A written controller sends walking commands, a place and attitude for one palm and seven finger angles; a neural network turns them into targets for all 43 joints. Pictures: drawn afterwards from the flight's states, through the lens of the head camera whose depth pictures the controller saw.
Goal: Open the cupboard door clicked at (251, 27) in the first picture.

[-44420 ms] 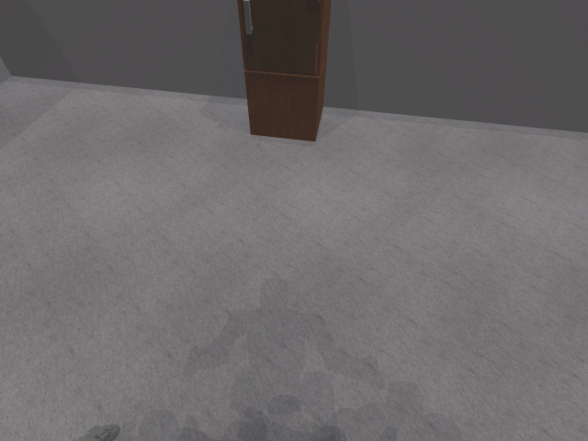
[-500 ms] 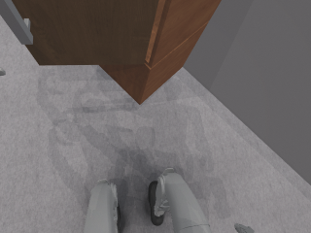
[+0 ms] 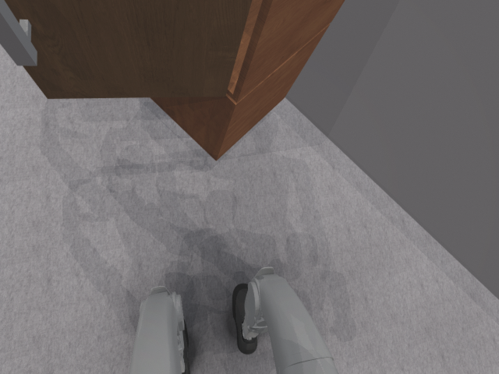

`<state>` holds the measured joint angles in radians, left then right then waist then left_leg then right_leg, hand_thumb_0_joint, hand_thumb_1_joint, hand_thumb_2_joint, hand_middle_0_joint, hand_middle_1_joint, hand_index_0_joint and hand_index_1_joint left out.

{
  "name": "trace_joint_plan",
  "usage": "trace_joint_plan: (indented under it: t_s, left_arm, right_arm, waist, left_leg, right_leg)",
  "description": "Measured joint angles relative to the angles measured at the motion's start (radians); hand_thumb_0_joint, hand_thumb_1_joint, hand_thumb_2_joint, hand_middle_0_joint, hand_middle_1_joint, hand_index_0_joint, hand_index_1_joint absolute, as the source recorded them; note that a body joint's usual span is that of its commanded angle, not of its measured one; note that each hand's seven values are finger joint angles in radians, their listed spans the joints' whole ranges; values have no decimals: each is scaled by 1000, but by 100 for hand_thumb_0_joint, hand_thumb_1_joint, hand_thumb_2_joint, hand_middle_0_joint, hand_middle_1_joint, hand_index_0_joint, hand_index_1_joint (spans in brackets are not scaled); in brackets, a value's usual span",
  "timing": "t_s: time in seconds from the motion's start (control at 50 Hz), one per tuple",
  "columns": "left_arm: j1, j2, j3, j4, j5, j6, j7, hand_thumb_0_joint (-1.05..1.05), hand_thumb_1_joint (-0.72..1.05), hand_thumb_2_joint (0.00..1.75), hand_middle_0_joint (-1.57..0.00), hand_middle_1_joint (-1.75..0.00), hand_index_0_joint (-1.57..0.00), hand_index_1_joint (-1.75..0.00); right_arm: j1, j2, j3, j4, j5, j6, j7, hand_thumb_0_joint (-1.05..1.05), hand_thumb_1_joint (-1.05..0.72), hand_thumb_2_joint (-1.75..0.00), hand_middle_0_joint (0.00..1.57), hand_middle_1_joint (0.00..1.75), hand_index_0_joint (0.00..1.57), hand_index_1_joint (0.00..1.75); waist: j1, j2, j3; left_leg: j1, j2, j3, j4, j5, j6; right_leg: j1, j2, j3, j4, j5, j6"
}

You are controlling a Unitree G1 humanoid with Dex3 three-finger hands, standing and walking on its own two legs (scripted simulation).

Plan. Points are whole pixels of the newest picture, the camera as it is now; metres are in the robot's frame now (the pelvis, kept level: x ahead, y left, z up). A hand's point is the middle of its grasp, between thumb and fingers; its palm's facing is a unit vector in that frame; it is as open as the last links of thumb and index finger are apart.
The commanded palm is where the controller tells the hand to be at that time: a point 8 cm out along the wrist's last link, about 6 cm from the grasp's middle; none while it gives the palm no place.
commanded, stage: move the hooked fingers beside the handle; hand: left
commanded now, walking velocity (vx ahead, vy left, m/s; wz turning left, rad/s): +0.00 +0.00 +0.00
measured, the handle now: (0, 3) +0.59 +0.27 +0.05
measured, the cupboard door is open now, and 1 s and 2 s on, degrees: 51 51 51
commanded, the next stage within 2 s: slide the fingers in behind the handle in 0.42 s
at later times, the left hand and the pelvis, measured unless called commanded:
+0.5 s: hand out of the picture +0.52 +0.32 +0.05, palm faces +0.09 -1.00 -0.04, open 14.0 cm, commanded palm +0.52 +0.33 +0.05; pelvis +0.00 -0.01 +0.00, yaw +0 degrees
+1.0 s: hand out of the picture +0.53 +0.29 +0.05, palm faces +0.08 -1.00 -0.03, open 14.0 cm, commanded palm +0.52 +0.31 +0.05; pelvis +0.00 -0.01 +0.00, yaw +1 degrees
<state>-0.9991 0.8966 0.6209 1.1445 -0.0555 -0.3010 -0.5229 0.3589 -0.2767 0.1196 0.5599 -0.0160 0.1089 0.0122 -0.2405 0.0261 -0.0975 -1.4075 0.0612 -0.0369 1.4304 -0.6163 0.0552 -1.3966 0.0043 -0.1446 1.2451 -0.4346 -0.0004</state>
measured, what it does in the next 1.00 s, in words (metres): stands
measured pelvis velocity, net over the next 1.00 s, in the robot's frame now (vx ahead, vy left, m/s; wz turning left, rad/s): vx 0.00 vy -0.01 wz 0.01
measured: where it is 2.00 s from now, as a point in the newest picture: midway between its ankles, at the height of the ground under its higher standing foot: (213, 346)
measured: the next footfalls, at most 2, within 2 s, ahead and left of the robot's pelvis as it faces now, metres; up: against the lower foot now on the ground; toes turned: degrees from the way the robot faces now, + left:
none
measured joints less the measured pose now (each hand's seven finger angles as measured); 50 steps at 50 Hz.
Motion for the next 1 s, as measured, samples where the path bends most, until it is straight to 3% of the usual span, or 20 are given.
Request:
trace_joint_plan:
  t_s: [0.14, 0.34, 0.62, 1.0]
  left_arm:
    - [-7, -25, -42, 41, 0, -10, 17, -1, -50, 30, -30, -120, -30, -120]
    - [6, -22, -27, 61, 1, -50, 22, -1, -50, 30, -30, -120, -30, -120]
    - [-11, -18, -33, 43, -9, -39, 9, -1, -50, 30, -30, -120, -30, -120]
    - [26, -95, -57, 17, -8, -62, 79, -1, -50, 30, -30, -120, -30, -120]
  right_arm:
    - [-12, -7, -4, 1, -2, -7, -7, 0, -90, -90, 20, 30, 21, 30]
    - [-33, -20, -12, -20, -2, -6, -10, 0, -90, -90, 20, 30, 20, 30]
    - [-37, -9, -5, 0, 2, -1, -7, 0, -90, -90, 20, 30, 20, 30]
    - [-23, -5, -16, 5, -4, -14, -3, 0, -90, -90, 20, 30, 20, 30]
  waist:
    - [2, 1, -11]
    - [-1, 2, -11]
    - [10, -1, -5]
    - [1, 4, -14]
  left_leg:
    - [38, -6, -5, -26, 3, -1]
    - [37, -1, 1, -14, -6, -3]
    - [9, -2, -7, 6, -4, -9]
    - [43, -2, 5, -20, 5, -8]
  right_leg:
    - [41, -3, -5, -23, -2, -1]
    - [32, 1, 2, -5, -10, -3]
    - [5, -1, -5, 16, -11, -10]
    - [33, 2, 7, -4, -3, -9]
